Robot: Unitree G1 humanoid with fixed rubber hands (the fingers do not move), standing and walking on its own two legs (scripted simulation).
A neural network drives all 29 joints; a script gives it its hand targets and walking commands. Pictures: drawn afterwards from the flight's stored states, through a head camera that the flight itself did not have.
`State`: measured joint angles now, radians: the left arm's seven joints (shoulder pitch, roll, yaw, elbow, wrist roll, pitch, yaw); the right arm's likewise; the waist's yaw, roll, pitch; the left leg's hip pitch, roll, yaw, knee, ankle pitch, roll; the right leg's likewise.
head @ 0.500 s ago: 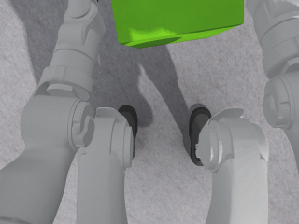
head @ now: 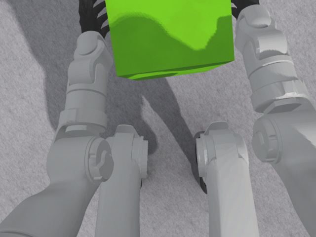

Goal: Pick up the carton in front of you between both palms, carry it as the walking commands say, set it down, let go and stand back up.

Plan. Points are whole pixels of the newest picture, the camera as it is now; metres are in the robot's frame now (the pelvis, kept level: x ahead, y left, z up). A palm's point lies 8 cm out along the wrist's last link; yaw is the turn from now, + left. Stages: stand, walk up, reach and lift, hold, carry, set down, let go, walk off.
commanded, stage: reach and lift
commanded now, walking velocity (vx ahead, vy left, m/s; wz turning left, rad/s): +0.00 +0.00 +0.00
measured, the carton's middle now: (167, 30) +0.54 -0.02 -0.19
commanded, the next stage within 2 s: none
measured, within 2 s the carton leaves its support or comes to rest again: neither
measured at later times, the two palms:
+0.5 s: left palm (31, 13) +0.49 +0.13 +0.07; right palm out of the picture +0.49 -0.17 +0.06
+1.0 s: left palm out of the picture +0.45 +0.13 +0.23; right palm out of the picture +0.44 -0.17 +0.22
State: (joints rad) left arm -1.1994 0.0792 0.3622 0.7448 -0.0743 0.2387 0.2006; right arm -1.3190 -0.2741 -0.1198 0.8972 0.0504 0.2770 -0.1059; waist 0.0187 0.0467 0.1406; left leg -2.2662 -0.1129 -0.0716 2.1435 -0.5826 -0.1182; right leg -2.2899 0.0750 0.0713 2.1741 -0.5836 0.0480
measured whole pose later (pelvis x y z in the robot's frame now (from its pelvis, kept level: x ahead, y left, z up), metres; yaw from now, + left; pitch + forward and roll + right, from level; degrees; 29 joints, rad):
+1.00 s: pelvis +0.04 +0.01 +0.26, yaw -3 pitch +31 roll +1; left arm -0.64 -0.12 0.43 0.62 0.19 0.33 0.07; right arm -0.68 0.05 -0.37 0.68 -0.21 0.35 -0.04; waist 0.01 0.01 -0.24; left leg -1.35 -0.10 -0.12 1.28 -0.47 -0.05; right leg -1.37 0.09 0.12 1.29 -0.46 0.04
